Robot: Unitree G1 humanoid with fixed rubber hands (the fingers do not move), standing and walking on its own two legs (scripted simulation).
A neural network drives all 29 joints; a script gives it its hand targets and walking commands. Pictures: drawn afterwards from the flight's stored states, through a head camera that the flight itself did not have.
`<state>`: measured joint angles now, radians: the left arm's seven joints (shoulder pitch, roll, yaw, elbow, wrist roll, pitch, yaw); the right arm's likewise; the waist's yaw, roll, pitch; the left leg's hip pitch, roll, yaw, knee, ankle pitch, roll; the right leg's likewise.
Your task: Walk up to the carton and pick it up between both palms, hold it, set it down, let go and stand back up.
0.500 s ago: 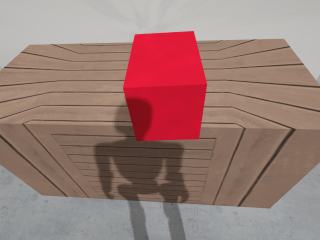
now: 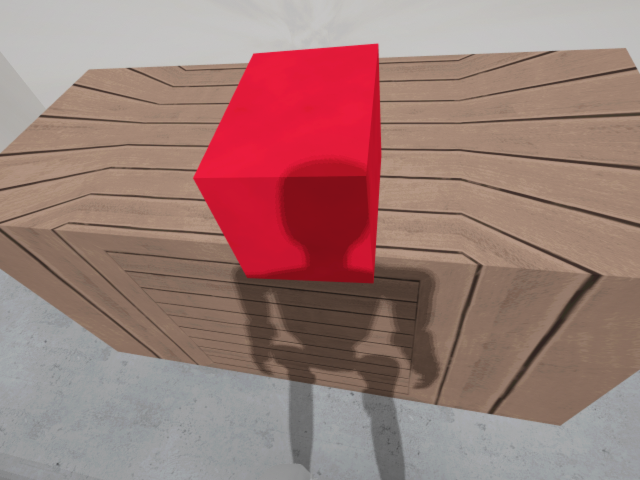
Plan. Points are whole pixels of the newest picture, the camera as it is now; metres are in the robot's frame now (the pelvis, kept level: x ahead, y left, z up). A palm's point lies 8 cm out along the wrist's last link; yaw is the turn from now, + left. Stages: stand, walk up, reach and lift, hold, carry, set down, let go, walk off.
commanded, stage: walk up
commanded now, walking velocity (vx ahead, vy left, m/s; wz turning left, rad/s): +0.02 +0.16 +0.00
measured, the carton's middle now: (311, 163) +0.54 +0.04 +0.07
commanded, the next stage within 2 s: none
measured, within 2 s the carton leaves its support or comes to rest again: neither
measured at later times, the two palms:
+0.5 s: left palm out of the picture -0.05 +0.31 -0.16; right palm out of the picture +0.05 -0.12 -0.13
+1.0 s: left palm out of the picture -0.04 +0.29 -0.15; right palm out of the picture -0.03 -0.12 -0.15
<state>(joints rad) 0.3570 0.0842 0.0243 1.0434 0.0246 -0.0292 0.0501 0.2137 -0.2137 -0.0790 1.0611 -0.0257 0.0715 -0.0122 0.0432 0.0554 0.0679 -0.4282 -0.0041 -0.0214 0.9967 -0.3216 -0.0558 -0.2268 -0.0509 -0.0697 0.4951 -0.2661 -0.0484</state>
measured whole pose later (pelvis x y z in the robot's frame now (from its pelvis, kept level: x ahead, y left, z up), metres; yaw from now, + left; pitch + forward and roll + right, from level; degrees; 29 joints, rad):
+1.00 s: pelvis -0.02 +0.09 +0.00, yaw +0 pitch -2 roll +0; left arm 0.29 0.10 0.01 1.17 0.01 -0.01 0.04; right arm 0.30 -0.12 -0.01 1.12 -0.01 -0.01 -0.04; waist 0.00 0.00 0.06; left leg -0.15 0.01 0.07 0.40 -0.22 0.02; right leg -0.12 0.00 -0.06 0.39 -0.24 -0.02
